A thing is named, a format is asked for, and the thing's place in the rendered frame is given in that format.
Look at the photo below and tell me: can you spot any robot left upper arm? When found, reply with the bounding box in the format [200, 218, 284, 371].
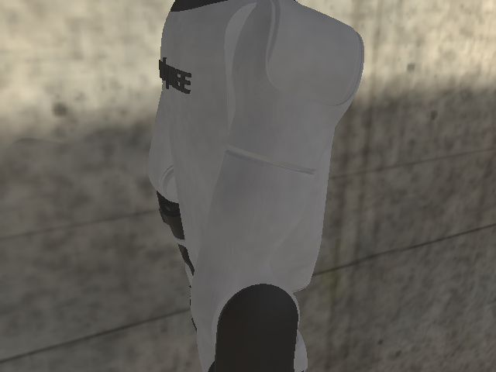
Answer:
[147, 85, 178, 203]

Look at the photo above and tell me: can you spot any right robot forearm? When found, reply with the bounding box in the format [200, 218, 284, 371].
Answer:
[208, 284, 298, 372]

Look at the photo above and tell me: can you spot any left robot forearm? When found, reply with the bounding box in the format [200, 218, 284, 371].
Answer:
[157, 191, 195, 285]

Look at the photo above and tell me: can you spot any robot right upper arm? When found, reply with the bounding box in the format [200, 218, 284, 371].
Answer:
[190, 0, 364, 349]

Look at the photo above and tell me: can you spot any robot torso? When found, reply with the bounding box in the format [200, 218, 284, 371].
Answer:
[159, 0, 335, 372]

